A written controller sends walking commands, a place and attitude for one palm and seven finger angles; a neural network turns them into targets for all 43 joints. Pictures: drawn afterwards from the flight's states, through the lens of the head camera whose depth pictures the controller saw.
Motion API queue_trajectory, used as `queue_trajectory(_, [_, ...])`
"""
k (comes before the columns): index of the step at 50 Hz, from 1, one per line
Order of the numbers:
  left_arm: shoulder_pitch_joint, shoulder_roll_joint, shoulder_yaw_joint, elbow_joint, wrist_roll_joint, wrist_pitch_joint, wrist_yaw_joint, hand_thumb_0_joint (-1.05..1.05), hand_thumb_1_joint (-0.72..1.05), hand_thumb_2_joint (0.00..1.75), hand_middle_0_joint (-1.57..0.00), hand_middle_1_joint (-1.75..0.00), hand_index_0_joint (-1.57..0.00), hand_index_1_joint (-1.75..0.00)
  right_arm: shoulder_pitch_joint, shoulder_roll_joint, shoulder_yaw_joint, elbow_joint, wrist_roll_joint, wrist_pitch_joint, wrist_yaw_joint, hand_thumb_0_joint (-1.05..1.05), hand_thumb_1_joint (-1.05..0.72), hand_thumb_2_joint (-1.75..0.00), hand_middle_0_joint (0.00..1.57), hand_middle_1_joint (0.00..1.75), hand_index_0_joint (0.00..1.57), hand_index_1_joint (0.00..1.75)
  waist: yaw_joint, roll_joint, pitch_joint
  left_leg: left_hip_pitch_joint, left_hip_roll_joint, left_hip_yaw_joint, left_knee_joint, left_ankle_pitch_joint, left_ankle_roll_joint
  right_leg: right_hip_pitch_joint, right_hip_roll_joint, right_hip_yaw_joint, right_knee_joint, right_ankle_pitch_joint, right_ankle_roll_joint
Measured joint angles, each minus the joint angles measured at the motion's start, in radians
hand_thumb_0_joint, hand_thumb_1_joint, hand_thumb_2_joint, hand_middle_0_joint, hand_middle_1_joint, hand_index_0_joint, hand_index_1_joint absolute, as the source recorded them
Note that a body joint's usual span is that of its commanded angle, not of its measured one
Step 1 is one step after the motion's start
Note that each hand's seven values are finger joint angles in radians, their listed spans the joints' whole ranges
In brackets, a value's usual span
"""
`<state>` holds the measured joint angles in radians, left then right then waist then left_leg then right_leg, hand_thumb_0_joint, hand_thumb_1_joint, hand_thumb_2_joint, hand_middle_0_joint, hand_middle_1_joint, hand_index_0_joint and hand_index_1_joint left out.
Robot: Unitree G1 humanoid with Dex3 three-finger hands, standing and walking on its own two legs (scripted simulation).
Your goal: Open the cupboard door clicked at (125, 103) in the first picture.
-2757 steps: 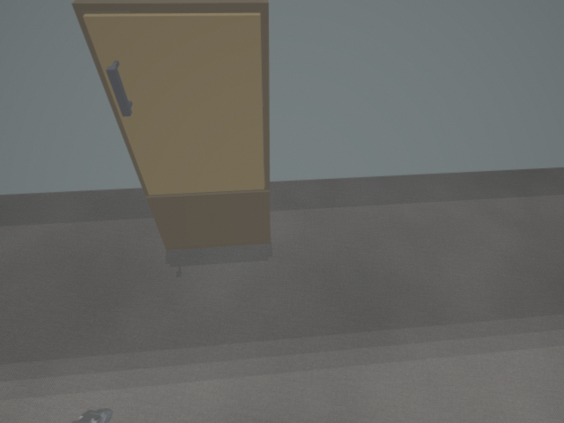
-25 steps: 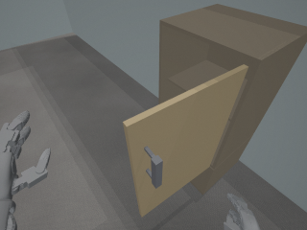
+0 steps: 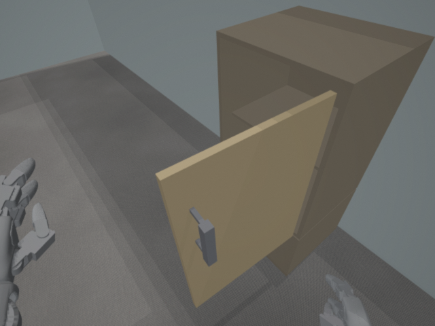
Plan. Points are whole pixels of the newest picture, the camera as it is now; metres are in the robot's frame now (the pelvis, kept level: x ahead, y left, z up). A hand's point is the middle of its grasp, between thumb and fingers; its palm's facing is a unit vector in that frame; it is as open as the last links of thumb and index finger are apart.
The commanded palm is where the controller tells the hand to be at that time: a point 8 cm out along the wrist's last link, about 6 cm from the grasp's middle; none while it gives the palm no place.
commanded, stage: step back with the hand held close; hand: left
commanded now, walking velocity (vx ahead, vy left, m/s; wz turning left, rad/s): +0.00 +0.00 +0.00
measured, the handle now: (202, 236) +0.28 +0.07 +0.01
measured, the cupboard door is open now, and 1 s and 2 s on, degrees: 86 86 86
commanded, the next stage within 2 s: stop stepping back and stand still in 1.22 s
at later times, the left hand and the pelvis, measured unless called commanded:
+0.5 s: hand (28, 248) +0.16 +0.28 +0.16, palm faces +0.35 -0.78 -0.52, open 7.4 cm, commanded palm +0.10 +0.32 +0.17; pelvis -0.05 +0.02 -0.01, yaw -2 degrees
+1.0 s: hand out of the picture +0.08 +0.34 +0.18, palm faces +0.46 -0.77 -0.45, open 7.4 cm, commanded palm +0.01 +0.36 +0.17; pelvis -0.13 +0.06 -0.01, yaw +1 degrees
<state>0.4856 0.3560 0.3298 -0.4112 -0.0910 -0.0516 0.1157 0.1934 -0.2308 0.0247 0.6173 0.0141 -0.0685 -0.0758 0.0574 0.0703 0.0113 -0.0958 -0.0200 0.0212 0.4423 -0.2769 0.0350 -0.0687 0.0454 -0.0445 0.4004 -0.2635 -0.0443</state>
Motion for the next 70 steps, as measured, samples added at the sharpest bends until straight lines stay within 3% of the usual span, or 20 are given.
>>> queue_trajectory(4, [-0.022, 0.004, 0.012, 0.025, 0.006, -0.013, -0.008, 0.01, 0.89, 0.9, -0.21, -0.3, -0.21, -0.3, -0.005, -0.001, -0.001, -0.009, 0.004, 0.012, 0.003, 0.01, -0.91, -0.9, 0.2, 0.3, 0.21, 0.3, -0.003, 0.006, 0.002, -0.022, 0.008, -0.006, 0.011, 0.002, -0.003, -0.012, 0.008, -0.006, -0.007, 0.009, -0.004])
queue_trajectory(8, [-0.025, 0.024, 0.052, 0.033, 0.018, -0.053, -0.001, 0.01, 0.89, 0.9, -0.21, -0.3, -0.21, -0.3, -0.028, -0.005, -0.007, -0.018, 0.002, 0.042, 0.01, 0.01, -0.91, -0.9, 0.2, 0.3, 0.21, 0.3, -0.024, 0.002, 0.009, -0.076, 0.017, -0.006, 0.034, 0.002, -0.005, -0.056, 0.017, -0.007, -0.009, 0.025, -0.004])
queue_trajectory(14, [0.051, 0.025, 0.022, -0.023, 0.026, -0.055, 0.001, 0.01, 0.9, 0.9, -0.21, -0.3, -0.21, -0.3, -0.034, -0.022, -0.033, -0.044, 0.006, 0.085, 0.006, 0.01, -0.91, -0.9, 0.2, 0.3, 0.21, 0.3, -0.051, -0.018, 0.022, -0.12, 0.008, 0.02, 0.033, 0.019, 0.006, -0.123, 0.004, 0.017, 0.025, 0.032, 0.009])
queue_trajectory(24, [0.086, 0.113, 0.096, -0.104, 0.026, -0.086, 0.022, 0.01, 0.89, 0.9, -0.22, -0.3, -0.21, -0.3, -0.013, -0.002, -0.044, -0.07, 0.009, 0.103, -0.011, 0.01, -0.91, -0.9, 0.2, 0.3, 0.2, 0.3, -0.073, -0.064, 0.015, -0.184, -0.008, 0.039, 0.071, 0.041, 0.027, -0.2, -0.014, 0.03, 0.087, 0.046, 0.027])
queue_trajectory(35, [0.068, 0.045, 0.083, -0.071, 0.068, -0.109, 0.027, 0.01, 0.89, 0.9, -0.22, -0.3, -0.21, -0.3, 0.023, 0.003, -0.028, -0.072, -0.004, 0.058, -0.009, 0.01, -0.91, -0.9, 0.2, 0.3, 0.21, 0.3, -0.057, -0.049, 0.013, -0.285, -0.015, 0.034, 0.185, 0.02, 0.053, -0.281, -0.026, 0.016, 0.168, 0.06, 0.042])
queue_trajectory(39, [0.041, 0.027, 0.067, -0.09, 0.071, -0.119, 0.042, 0.01, 0.89, 0.9, -0.22, -0.3, -0.21, -0.3, 0.035, 0.005, -0.026, -0.048, -0.011, 0.045, -0.003, 0.01, -0.91, -0.9, 0.2, 0.3, 0.21, 0.3, -0.056, -0.06, 0.019, -0.336, -0.019, 0.016, 0.243, -0.076, 0.027, -0.301, -0.03, 0.001, 0.159, 0.08, 0.037])
queue_trajectory(42, [0.032, 0.039, 0.066, -0.131, 0.066, -0.136, 0.056, 0.01, 0.89, 0.9, -0.22, -0.3, -0.21, -0.3, 0.035, 0.006, -0.021, -0.03, -0.013, 0.04, 0.0, 0.01, -0.91, -0.9, 0.2, 0.3, 0.21, 0.3, -0.066, -0.081, 0.036, -0.354, -0.022, 0.016, 0.247, -0.045, 0.026, -0.315, -0.04, -0.009, 0.168, 0.085, 0.046])
queue_trajectory(44, [0.034, 0.054, 0.078, -0.154, 0.068, -0.148, 0.058, 0.01, 0.89, 0.9, -0.22, -0.3, -0.21, -0.3, 0.034, 0.005, -0.019, -0.028, -0.016, 0.035, -0.004, 0.01, -0.91, -0.9, 0.2, 0.3, 0.21, 0.3, -0.072, -0.08, 0.045, -0.356, -0.012, 0.021, 0.224, 0.046, 0.061, -0.34, -0.026, 0.001, 0.23, 0.004, 0.053])
queue_trajectory(46, [0.027, 0.078, 0.099, -0.163, 0.075, -0.151, 0.056, 0.01, 0.89, 0.9, -0.22, -0.3, -0.21, -0.3, 0.035, 0.016, -0.03, -0.021, -0.027, 0.019, -0.008, 0.01, -0.91, -0.9, 0.2, 0.3, 0.21, 0.3, -0.084, -0.063, 0.052, -0.357, -0.001, 0.008, 0.196, 0.12, 0.087, -0.376, 0.01, 0.043, 0.448, -0.095, 0.056])
queue_trajectory(48, [0.019, 0.103, 0.125, -0.167, 0.073, -0.16, 0.055, 0.01, 0.89, 0.9, -0.22, -0.3, -0.21, -0.3, 0.036, 0.036, -0.037, -0.001, -0.031, 0.004, -0.002, 0.01, -0.91, -0.9, 0.2, 0.3, 0.21, 0.3, -0.084, -0.054, 0.042, -0.354, 0.007, -0.008, 0.152, 0.138, 0.088, -0.375, 0.041, 0.074, 0.627, -0.147, 0.057])
queue_trajectory(50, [0.032, 0.12, 0.155, -0.176, 0.063, -0.17, 0.061, 0.01, 0.89, 0.9, -0.22, -0.3, -0.21, -0.3, 0.035, 0.055, -0.033, 0.016, -0.03, -0.006, 0.01, 0.01, -0.91, -0.9, 0.2, 0.3, 0.21, 0.3, -0.074, -0.054, 0.013, -0.353, 0.023, -0.008, 0.091, 0.169, 0.083, -0.337, 0.05, 0.081, 0.693, -0.175, 0.059])
queue_trajectory(54, [0.067, 0.108, 0.161, -0.193, 0.039, -0.164, 0.068, 0.01, 0.89, 0.9, -0.21, -0.3, -0.21, -0.3, 0.018, 0.088, -0.015, 0.034, -0.03, -0.028, 0.029, 0.01, -0.91, -0.9, 0.2, 0.3, 0.21, 0.3, -0.051, -0.071, -0.046, -0.349, 0.049, 0.016, -0.062, 0.263, 0.071, -0.211, 0.032, 0.06, 0.585, -0.239, 0.057])
queue_trajectory(59, [0.022, 0.079, 0.081, -0.181, 0.028, -0.139, 0.046, 0.01, 0.9, 0.9, -0.21, -0.3, -0.2, -0.3, -0.039, 0.1, 0.001, 0.033, -0.041, -0.058, 0.036, 0.01, -0.9, -0.9, 0.21, 0.3, 0.21, 0.3, -0.049, -0.088, -0.061, -0.346, 0.054, 0.032, -0.243, 0.394, 0.048, -0.089, 0.045, 0.028, 0.38, -0.292, 0.037])
queue_trajectory(62, [0.003, 0.111, 0.073, -0.204, 0.016, -0.135, 0.029, 0.01, 0.9, 0.9, -0.21, -0.3, -0.2, -0.3, -0.082, 0.104, 0.002, 0.021, -0.051, -0.063, 0.041, 0.01, -0.9, -0.9, 0.21, 0.3, 0.21, 0.3, -0.059, -0.106, -0.047, -0.358, 0.042, 0.047, -0.308, 0.466, 0.044, -0.05, 0.061, 0.005, 0.269, -0.299, 0.019])
queue_trajectory(65, [0.01, 0.175, 0.118, -0.244, -0.006, -0.144, 0.014, 0.01, 0.89, 0.9, -0.21, -0.3, -0.21, -0.3, -0.12, 0.104, 0.002, 0.0, -0.058, -0.056, 0.05, 0.01, -0.9, -0.9, 0.21, 0.3, 0.21, 0.3, -0.067, -0.129, -0.022, -0.387, 0.022, 0.074, -0.322, 0.515, 0.037, -0.024, 0.068, -0.015, 0.136, -0.268, -0.003])
queue_trajectory(67, [0.026, 0.22, 0.167, -0.27, -0.023, -0.159, 0.009, 0.01, 0.89, 0.9, -0.21, -0.3, -0.21, -0.3, -0.143, 0.096, 0.005, -0.017, -0.055, -0.043, 0.056, 0.01, -0.91, -0.9, 0.2, 0.3, 0.21, 0.3, -0.062, -0.148, 0.002, -0.437, 0.007, 0.103, -0.248, 0.5, 0.016, -0.004, 0.05, -0.012, 0.01, -0.19, -0.021])
queue_trajectory(69, [0.046, 0.219, 0.168, -0.282, -0.029, -0.175, -0.002, 0.01, 0.89, 0.9, -0.22, -0.3, -0.21, -0.3, -0.139, 0.076, 0.003, 0.003, -0.042, -0.02, 0.056, 0.01, -0.91, -0.9, 0.2, 0.3, 0.21, 0.3, -0.069, -0.104, 0.033, -0.511, 0.017, 0.055, -0.011, 0.266, -0.029, 0.007, 0.068, -0.032, 0.03, -0.143, -0.024])
queue_trajectory(70, [0.076, 0.224, 0.172, -0.29, -0.03, -0.178, -0.006, 0.01, 0.89, 0.9, -0.22, -0.3, -0.21, -0.3, -0.108, 0.076, 0.003, 0.017, -0.038, -0.008, 0.055, 0.01, -0.91, -0.9, 0.2, 0.3, 0.21, 0.3, -0.06, -0.108, 0.02, -0.542, 0.005, 0.023, 0.159, 0.138, -0.052, 0.011, 0.062, -0.025, 0.046, -0.153, -0.022])
